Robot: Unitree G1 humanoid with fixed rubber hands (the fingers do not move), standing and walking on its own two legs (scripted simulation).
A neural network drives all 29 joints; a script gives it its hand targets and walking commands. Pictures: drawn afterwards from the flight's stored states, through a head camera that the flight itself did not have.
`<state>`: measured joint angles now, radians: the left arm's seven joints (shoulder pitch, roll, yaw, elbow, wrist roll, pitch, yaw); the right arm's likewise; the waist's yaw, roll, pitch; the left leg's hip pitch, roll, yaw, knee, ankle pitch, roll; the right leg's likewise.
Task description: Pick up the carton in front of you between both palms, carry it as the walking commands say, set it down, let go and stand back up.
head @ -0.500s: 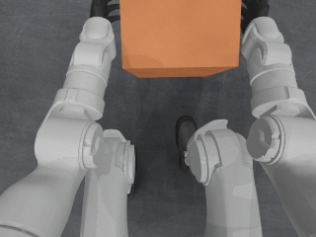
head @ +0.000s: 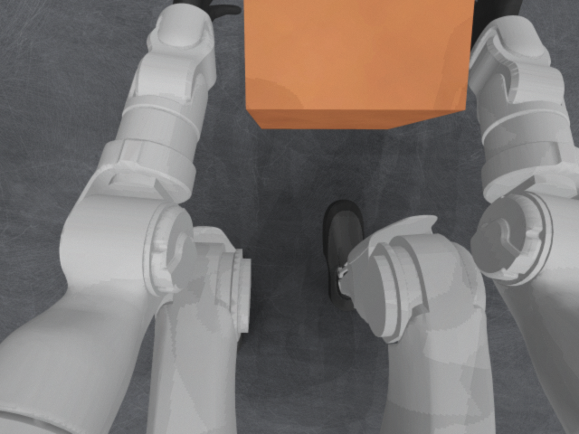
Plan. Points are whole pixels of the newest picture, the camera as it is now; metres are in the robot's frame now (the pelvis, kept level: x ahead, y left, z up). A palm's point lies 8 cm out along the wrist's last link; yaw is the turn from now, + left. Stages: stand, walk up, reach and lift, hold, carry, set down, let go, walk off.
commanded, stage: set down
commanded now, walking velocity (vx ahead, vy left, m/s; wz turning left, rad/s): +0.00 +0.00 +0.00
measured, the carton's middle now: (338, 40) +0.52 -0.10 -0.23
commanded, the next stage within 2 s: let go in 1.58 s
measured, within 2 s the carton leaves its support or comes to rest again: rests again in 0.26 s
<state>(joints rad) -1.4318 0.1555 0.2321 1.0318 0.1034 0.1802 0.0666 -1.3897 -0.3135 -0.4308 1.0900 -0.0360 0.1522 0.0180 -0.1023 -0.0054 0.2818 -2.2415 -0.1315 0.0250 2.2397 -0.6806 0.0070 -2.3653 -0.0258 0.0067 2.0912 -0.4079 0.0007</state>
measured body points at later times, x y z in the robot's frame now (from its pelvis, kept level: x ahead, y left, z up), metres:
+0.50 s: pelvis +0.00 +0.00 +0.00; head +0.37 -0.01 +0.24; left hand +0.56 +0.11 -0.19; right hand +0.50 -0.27 -0.19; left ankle +0.08 +0.10 -0.33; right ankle +0.15 -0.12 -0.33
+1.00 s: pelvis +0.01 -0.01 +0.09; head +0.34 -0.04 +0.39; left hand +0.58 +0.10 -0.03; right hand +0.51 -0.28 -0.04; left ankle +0.08 +0.10 -0.33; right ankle +0.15 -0.12 -0.33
